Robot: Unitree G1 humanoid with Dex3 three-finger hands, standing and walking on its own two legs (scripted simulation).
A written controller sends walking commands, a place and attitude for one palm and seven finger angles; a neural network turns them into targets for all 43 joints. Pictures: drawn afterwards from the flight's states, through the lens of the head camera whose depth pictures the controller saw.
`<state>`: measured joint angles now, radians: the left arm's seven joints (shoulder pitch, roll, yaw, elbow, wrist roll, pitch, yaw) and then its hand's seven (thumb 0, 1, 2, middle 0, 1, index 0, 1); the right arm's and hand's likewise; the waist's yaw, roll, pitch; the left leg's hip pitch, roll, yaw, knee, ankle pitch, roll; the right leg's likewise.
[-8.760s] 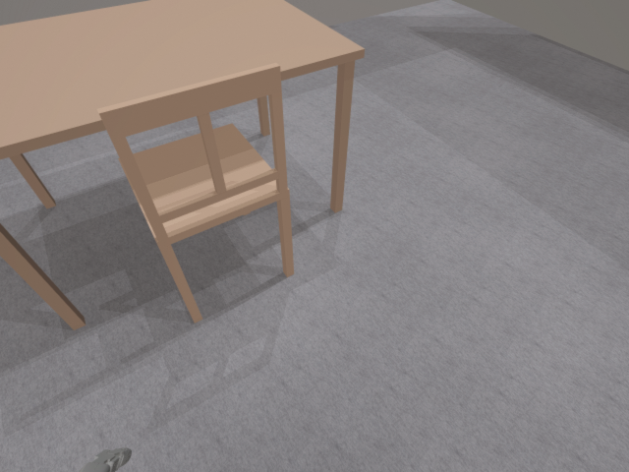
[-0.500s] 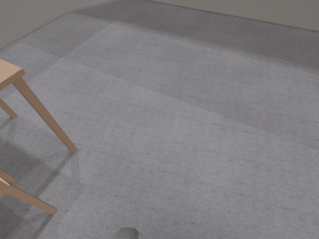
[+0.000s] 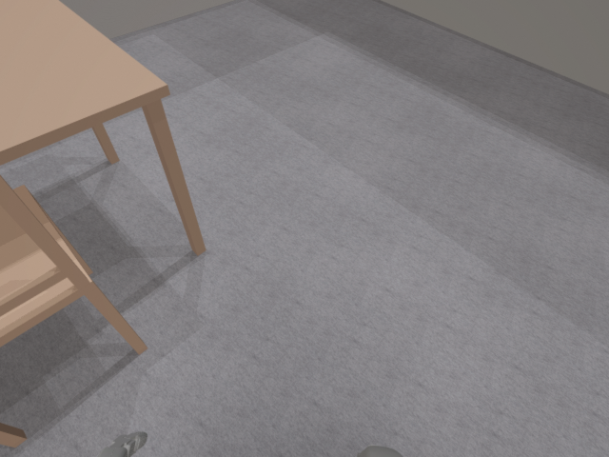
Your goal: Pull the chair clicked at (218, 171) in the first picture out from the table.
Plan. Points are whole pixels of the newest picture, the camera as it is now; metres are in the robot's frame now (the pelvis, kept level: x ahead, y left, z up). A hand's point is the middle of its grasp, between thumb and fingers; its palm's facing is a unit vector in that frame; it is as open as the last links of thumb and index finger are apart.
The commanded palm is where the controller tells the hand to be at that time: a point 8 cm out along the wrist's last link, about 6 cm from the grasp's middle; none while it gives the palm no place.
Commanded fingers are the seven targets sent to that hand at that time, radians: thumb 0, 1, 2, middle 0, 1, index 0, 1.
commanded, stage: turn to face it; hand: left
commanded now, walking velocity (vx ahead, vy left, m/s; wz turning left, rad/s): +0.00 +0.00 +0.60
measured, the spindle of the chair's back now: out of the picture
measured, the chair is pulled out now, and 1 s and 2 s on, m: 0.00 0.00 0.00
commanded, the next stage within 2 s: take the last steps up to it in 1.20 s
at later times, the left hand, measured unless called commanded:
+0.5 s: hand out of the picture +0.00 +0.18 -0.16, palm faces +0.33 -0.91 -0.26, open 7.4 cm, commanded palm none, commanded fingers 0.00 0.90 0.90 -0.20 -0.30 -0.20 -0.30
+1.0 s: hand out of the picture -0.03 +0.23 -0.15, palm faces +0.56 -0.78 -0.27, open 7.4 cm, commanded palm none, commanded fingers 0.00 0.90 0.90 -0.20 -0.30 -0.20 -0.30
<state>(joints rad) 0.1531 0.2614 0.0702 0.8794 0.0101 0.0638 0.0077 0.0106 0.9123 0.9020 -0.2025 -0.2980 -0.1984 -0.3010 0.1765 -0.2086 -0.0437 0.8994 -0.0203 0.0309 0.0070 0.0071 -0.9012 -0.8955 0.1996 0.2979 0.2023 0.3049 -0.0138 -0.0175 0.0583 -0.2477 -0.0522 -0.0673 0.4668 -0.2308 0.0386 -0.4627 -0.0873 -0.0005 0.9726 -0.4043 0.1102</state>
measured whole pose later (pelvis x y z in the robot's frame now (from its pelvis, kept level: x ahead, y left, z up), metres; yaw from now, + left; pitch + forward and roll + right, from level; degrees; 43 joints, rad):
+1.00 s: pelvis -0.01 -0.01 +0.00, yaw +34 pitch +0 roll +0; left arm 0.15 0.25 0.06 0.89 0.01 0.06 0.01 0.01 0.91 0.90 -0.20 -0.30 -0.20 -0.30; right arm 0.20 -0.20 -0.04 0.91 -0.02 0.04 0.00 0.01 -0.90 -0.90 0.20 0.30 0.20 0.30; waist -0.03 0.00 0.05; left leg -0.26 -0.07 -0.08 0.46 -0.20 0.04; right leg -0.42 -0.07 0.00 0.90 -0.42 0.10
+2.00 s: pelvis +0.05 +0.08 +0.00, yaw +46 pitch -1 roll +1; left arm 0.23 0.19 0.06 1.04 0.02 0.01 -0.02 0.01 0.91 0.90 -0.20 -0.30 -0.20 -0.30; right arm 0.43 -0.15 -0.02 1.11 -0.02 -0.06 -0.03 0.00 -0.92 -0.90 0.20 0.30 0.20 0.30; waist -0.01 -0.04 0.02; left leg 0.07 -0.04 0.10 0.25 -0.31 0.05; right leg -0.61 -0.10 -0.07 0.98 -0.18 0.03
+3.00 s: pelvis +0.20 +0.16 +0.00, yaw +42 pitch +1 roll +1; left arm 0.23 0.21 0.05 1.06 0.01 0.04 0.02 0.01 0.91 0.90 -0.20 -0.30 -0.20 -0.30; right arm 0.13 -0.15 -0.04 1.02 -0.02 0.02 -0.03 0.00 -0.91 -0.90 0.20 0.30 0.20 0.30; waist 0.00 -0.01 0.05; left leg -0.32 0.03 0.07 0.45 -0.14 0.00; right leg -0.21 -0.04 0.00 0.61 -0.41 0.03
